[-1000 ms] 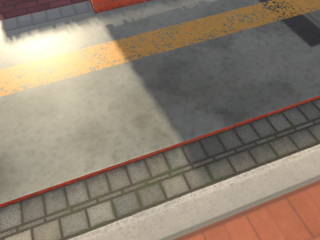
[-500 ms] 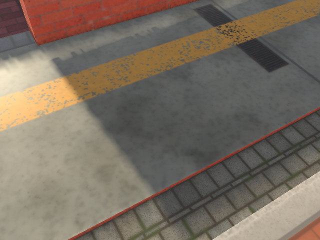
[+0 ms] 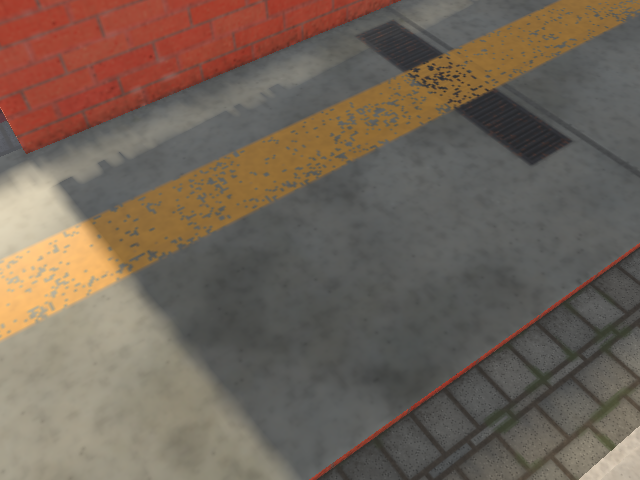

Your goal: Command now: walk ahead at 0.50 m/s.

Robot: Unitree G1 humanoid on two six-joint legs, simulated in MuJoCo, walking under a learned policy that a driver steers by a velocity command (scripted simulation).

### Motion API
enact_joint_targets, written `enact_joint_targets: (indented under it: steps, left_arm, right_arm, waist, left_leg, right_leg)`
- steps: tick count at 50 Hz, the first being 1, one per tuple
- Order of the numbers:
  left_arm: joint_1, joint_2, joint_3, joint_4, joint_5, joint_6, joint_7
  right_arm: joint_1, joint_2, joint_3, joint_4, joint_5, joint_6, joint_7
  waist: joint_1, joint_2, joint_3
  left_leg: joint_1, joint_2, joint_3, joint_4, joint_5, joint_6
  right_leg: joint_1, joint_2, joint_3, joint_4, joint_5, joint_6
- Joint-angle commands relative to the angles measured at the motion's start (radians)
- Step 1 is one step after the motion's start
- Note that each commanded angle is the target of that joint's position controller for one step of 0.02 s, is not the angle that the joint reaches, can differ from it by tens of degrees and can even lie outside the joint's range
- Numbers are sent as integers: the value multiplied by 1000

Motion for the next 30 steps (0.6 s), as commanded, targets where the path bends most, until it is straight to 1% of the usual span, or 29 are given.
enact_joint_targets:
  steps: [1, 2, 3, 4, 5, 6, 7, 8, 9, 10, 11, 13, 14, 15, 16, 17, 18, 19, 20, 21, 22, 23, 24, 25, 26, 27, 28, 29, 30]
  left_arm:
    - [147, 119, 34, 10, -14, -11, -5]
    - [141, 118, 31, 20, -11, -16, -3]
    - [153, 124, 35, 35, -10, -21, -1]
    - [167, 130, 36, 39, 15, -27, -2]
    - [180, 146, 42, 60, 25, -37, 0]
    - [196, 158, 41, 65, 22, -50, -2]
    - [215, 146, 39, 93, 7, -64, 2]
    - [207, 164, 43, 93, 1, -68, 9]
    - [197, 158, 45, 113, -6, -70, 14]
    - [219, 148, 40, 119, -10, -69, 22]
    - [236, 143, 37, 126, -6, -67, 27]
    - [292, 152, 36, 141, 4, -62, 35]
    - [315, 160, 38, 146, 12, -61, 40]
    - [344, 158, 37, 151, 18, -59, 41]
    - [378, 155, 36, 157, 29, -59, 46]
    - [411, 154, 34, 161, 34, -61, 49]
    - [425, 153, 35, 167, 37, -55, 56]
    - [451, 145, 33, 172, 40, -52, 62]
    - [464, 145, 32, 167, 47, -47, 67]
    - [470, 136, 28, 171, 48, -42, 71]
    - [449, 117, 23, 165, 45, -37, 68]
    - [424, 90, 17, 164, 34, -32, 65]
    - [414, 82, 14, 160, 27, -24, 71]
    - [408, 92, 17, 160, 17, -15, 74]
    - [420, 102, 19, 165, 8, -6, 73]
    - [403, 136, 27, 171, -15, 5, 65]
    - [533, 78, 24, 199, -55, 16, 55]
    - [628, 84, 15, 201, -111, 24, 76]
    - [523, 114, 12, 181, -100, 26, 88]
  right_arm:
    - [-2, -128, -35, -77, 1, -7, 3]
    - [-13, -124, -38, -78, -10, 7, 8]
    - [1, -106, -35, -77, -26, 30, 17]
    - [19, -81, -25, -65, -29, 47, 27]
    - [1, -82, -31, -73, -35, 58, 31]
    - [-79, -99, -41, -105, -21, 62, 31]
    - [-161, -107, -51, -127, -20, 60, 28]
    - [-206, -107, -48, -152, -13, 60, 31]
    - [-232, -100, -46, -157, -25, 59, 37]
    - [-229, -91, -48, -151, -26, 57, 39]
    - [-235, -86, -47, -148, -23, 57, 41]
    - [-281, -87, -48, -159, -21, 57, 40]
    - [-311, -97, -48, -160, -23, 50, 41]
    - [-343, -98, -48, -170, -23, 45, 42]
    - [-380, -102, -48, -179, -27, 40, 44]
    - [-425, -102, -46, -192, -30, 35, 43]
    - [-451, -99, -45, -197, -26, 32, 39]
    - [-474, -99, -42, -204, -26, 24, 36]
    - [-506, -90, -36, -215, -17, 5, 38]
    - [-530, -76, -28, -218, -12, -10, 42]
    - [-539, -53, -17, -219, -4, -17, 47]
    - [-503, -26, -4, -198, -3, -26, 57]
    - [-431, -12, 1, -161, -1, -24, 59]
    - [-340, -32, -3, -111, -5, -18, 53]
    - [-204, -51, -8, -47, -27, -18, 44]
    - [5, -84, -24, 41, -54, -20, 34]
    - [95, -166, -45, 92, -72, -20, 32]
    - [186, -212, -57, 88, -30, -31, 42]
    - [125, -170, -51, 35, -8, -25, 38]
  waist:
    - [45, -81, -41]
    - [26, -81, -9]
    - [8, -84, -14]
    - [18, -65, -41]
    - [15, -70, -22]
    - [19, -53, 10]
    - [27, -52, 35]
    - [26, -66, 40]
    - [23, -83, 33]
    - [30, -77, 6]
    - [36, -75, -3]
    - [56, -70, 9]
    - [67, -52, 19]
    - [83, -54, 31]
    - [105, -59, 54]
    - [126, -55, 78]
    - [136, -63, 97]
    - [156, -48, 104]
    - [169, -34, 108]
    - [182, -33, 111]
    - [181, -22, 110]
    - [170, -4, 101]
    - [145, -21, 82]
    - [116, -10, 63]
    - [66, 23, 26]
    - [-39, 62, -58]
    - [-16, 233, -171]
    - [-32, 253, -437]
    - [-85, 92, -495]
  left_leg:
    - [-415, 66, -93, 188, 62, 9]
    - [-363, 78, -93, 133, 57, -6]
    - [-301, 94, -81, 77, 59, -24]
    - [-251, 67, -24, 88, 107, -32]
    - [-287, 75, -42, 100, 180, -27]
    - [-365, 73, -55, 49, 255, -29]
    - [-445, 93, -120, -24, 307, -35]
    - [-427, 75, -86, -136, 391, -45]
    - [-404, 65, -86, -209, 515, -47]
    - [-388, 59, -68, -242, 597, -47]
    - [-387, 57, -71, -257, 647, -47]
    - [-475, 69, -93, -263, 684, -37]
    - [-509, 75, -105, -281, 706, -28]
    - [-547, 68, -108, -282, 718, -23]
    - [-600, 70, -117, -279, 714, -20]
    - [-667, 63, -122, -279, 692, -22]
    - [-699, 60, -122, -292, 695, -25]
    - [-715, 58, -120, -324, 695, -29]
    - [-703, 61, -101, -383, 723, -35]
    - [-657, 72, -80, -435, 773, -38]
    - [-546, 79, -37, -519, 841, -43]
    - [-376, 82, 1, -607, 939, -41]
    - [-222, 111, -21, -660, 1033, -38]
    - [-134, 106, -8, -702, 1046, -42]
    - [-30, 101, -2, -784, 1080, -37]
    - [218, 79, 69, -821, 1127, -34]
    - [590, 228, 4, -621, 1603, 18]
    - [977, 466, -218, -284, 1982, 160]
    - [935, 502, -296, -347, 1814, 209]
  right_leg:
    - [339, -332, 437, -327, 291, -230]
    - [264, -319, 388, -352, 352, -214]
    - [210, -291, 341, -391, 273, -201]
    - [180, -255, 278, -414, 227, -209]
    - [184, -267, 275, -410, 248, -216]
    - [200, -241, 250, -429, 244, -196]
    - [258, -245, 249, -424, 223, -160]
    - [217, -198, 198, -445, 150, -135]
    - [204, -180, 178, -416, 96, -124]
    - [210, -175, 173, -393, 63, -135]
    - [210, -179, 182, -365, 51, -146]
    - [247, -214, 230, -306, 10, -171]
    - [265, -220, 240, -268, -20, -169]
    - [280, -224, 252, -244, -31, -168]
    - [308, -230, 267, -209, -39, -169]
    - [344, -234, 287, -174, -15, -172]
    - [364, -237, 282, -130, 49, -167]
    - [389, -227, 271, -89, 107, -155]
    - [393, -225, 270, -72, 126, -146]
    - [376, -215, 261, -48, 114, -135]
    - [306, -180, 229, -28, 62, -117]
    - [210, -137, 175, -3, 17, -89]
    - [153, -129, 174, 51, -34, -79]
    - [163, -110, 157, 132, -23, -80]
    - [200, -78, 122, 293, 29, -74]
    - [137, -34, 56, 542, 130, -55]
    - [-141, 75, -18, 928, -547, -9]
    - [-396, 100, 102, 1277, -735, 32]
    - [-523, 64, 151, 1344, -643, 36]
